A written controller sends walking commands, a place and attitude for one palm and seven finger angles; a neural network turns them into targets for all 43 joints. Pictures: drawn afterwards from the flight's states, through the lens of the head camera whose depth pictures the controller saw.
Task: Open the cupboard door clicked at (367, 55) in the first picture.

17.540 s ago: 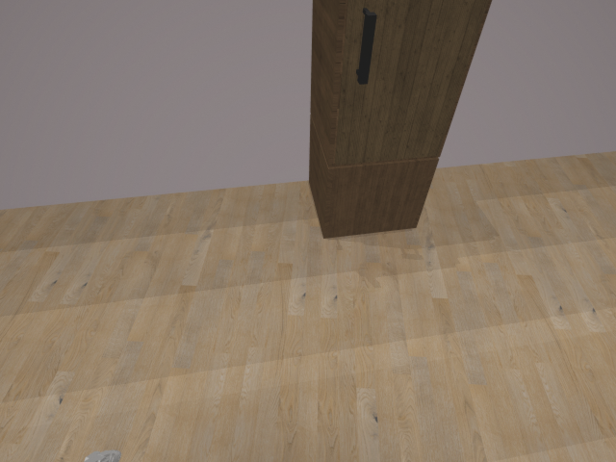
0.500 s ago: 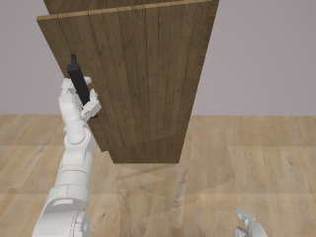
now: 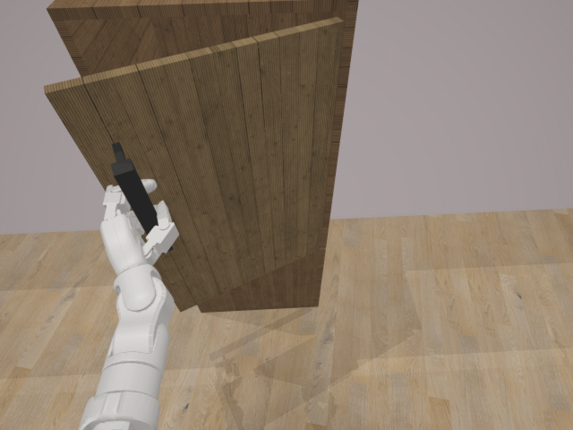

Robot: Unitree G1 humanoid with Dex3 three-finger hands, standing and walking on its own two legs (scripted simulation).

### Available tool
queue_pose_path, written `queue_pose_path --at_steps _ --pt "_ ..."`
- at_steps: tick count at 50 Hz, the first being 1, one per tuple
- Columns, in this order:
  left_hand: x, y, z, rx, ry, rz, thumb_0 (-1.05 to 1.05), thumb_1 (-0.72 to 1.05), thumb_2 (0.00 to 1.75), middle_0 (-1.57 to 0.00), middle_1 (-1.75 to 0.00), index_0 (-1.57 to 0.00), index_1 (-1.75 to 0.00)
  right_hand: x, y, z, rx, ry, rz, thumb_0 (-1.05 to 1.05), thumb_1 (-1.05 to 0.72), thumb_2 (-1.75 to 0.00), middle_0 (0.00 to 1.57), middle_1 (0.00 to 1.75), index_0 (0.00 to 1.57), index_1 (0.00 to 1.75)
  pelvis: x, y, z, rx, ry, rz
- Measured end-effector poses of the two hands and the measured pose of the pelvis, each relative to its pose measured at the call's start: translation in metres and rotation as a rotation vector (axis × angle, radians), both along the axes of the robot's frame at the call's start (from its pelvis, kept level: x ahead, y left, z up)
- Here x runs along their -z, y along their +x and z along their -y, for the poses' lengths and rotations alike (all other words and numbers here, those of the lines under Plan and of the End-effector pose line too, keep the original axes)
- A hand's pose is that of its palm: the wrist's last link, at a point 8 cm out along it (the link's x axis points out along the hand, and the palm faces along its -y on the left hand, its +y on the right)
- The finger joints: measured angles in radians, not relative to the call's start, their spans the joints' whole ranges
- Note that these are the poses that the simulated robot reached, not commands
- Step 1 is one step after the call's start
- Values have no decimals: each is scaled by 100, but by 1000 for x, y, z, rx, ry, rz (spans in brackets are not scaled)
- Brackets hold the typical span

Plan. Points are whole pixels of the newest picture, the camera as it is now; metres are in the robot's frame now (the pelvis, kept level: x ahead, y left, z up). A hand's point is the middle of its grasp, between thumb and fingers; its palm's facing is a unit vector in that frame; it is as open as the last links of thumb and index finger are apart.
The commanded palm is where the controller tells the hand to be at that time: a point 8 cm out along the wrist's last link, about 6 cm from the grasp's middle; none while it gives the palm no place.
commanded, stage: pull the door open along its arc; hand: left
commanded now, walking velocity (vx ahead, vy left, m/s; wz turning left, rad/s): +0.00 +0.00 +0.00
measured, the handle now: (142, 201) +0.42 +0.22 +0.09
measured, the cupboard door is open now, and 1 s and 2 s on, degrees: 24 46 47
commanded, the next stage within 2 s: open thumb and fingers to let go in 0.24 s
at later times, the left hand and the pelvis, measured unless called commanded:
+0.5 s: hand (224, 278) +0.29 +0.09 +0.09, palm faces +0.44 -0.90 -0.04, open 6.6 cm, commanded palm +0.24 +0.12 +0.08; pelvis +0.00 -0.01 +0.00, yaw +4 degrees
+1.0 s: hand (225, 280) +0.29 +0.08 +0.09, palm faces +0.44 -0.90 -0.01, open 14.2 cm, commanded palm +0.24 +0.13 +0.08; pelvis -0.01 -0.02 +0.00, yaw +3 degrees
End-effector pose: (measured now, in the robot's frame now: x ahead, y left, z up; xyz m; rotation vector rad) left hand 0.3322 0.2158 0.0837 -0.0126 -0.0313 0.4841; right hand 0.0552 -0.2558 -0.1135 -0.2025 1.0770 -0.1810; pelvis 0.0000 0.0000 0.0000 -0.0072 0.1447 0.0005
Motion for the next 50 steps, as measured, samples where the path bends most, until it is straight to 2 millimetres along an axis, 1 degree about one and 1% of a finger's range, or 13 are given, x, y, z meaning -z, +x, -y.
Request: queue_pose_path --at_steps 2,4,8,12,15,17,21,25,30,36,42,46,50 --pt "0 -14 10 14 -7 0 -1 69 73 -33 -135 -33 -132 -3 12 -1 -10 5 37 1 -91 -90 20 30 20 30 -1 1 0 1 1 14" --pt "-1 -30 21 31 -15 -2 0 68 72 -32 -134 -32 -132 -7 30 -5 -30 12 85 1 -91 -90 20 30 20 30 -3 3 -1 -1 2 28" --pt "-3 -60 50 60 -36 -15 1 67 71 -30 -133 -31 -132 -19 75 -18 -89 29 204 1 -91 -90 20 30 19 30 -3 5 -2 -9 4 55" --pt "-6 -83 80 90 -43 -41 2 65 70 -29 -132 -33 -132 -36 123 -38 -153 55 325 1 -91 -90 20 30 19 30 -2 7 -1 -18 6 77" --pt "-8 -93 93 139 13 -56 2 64 70 -31 -132 -33 -133 -49 152 -53 -199 82 397 1 -91 -90 20 30 20 30 -1 8 2 -28 5 90" --pt "-9 -95 97 138 27 -62 1 64 71 -32 -132 -34 -133 -54 167 -62 -230 99 427 1 -91 -90 20 30 20 30 1 8 4 -39 4 97" --pt "-9 -89 96 83 27 -75 1 62 75 -34 -132 -36 -134 -56 185 -74 -284 111 430 1 -91 -90 20 30 20 30 3 5 8 -59 5 103" --pt "-10 -84 90 31 20 -88 1 57 75 -36 -132 -37 -133 -51 184 -78 -299 123 397 0 -91 -90 20 30 20 30 4 4 13 -67 9 101" --pt "-11 -86 89 17 12 -82 1 42 70 -36 -130 -37 -131 -37 162 -68 -276 114 330 0 -91 -90 20 30 20 30 3 3 17 -71 11 101" --pt "-10 -88 88 13 10 -72 1 11 57 -35 -126 -35 -127 -20 124 -43 -221 71 235 1 -91 -90 20 30 20 30 3 -2 19 -67 14 102" --pt "-8 -88 91 24 10 -65 0 -23 42 -32 -122 -32 -123 -13 95 -22 -168 33 195 1 -91 -90 20 30 20 30 3 -7 19 -57 16 103" --pt "-7 -87 93 29 6 -60 0 -37 36 -30 -114 -30 -115 -15 87 -17 -149 18 203 1 -91 -90 20 30 20 30 2 -11 18 -50 16 107" --pt "-8 -87 92 25 6 -51 -1 -45 33 -28 -101 -27 -102 -20 88 -19 -146 15 230 1 -91 -90 20 30 20 30 1 -14 16 -47 14 112"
